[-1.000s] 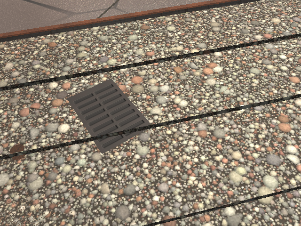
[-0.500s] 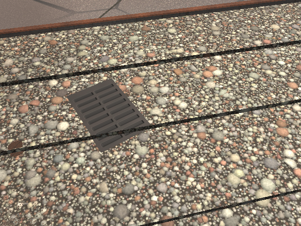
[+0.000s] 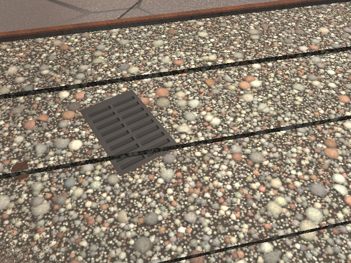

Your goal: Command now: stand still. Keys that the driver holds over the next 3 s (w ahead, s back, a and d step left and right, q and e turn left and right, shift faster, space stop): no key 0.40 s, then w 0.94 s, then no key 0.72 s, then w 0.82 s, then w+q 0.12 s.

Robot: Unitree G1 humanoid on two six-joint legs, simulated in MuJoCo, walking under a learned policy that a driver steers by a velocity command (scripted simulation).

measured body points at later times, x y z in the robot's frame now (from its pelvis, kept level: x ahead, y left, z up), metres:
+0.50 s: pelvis +0.01 +0.00 +0.00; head +0.01 +0.00 +0.45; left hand +0.03 +0.25 -0.16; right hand +0.01 -0.24 -0.16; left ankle -0.01 +0.13 -0.73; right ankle +0.01 -0.11 -0.73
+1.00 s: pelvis +0.18 +0.01 -0.01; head +0.22 +0.02 +0.44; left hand +0.41 +0.23 -0.11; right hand +0.05 -0.22 -0.13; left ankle +0.00 +0.13 -0.74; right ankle +0.36 -0.11 -0.70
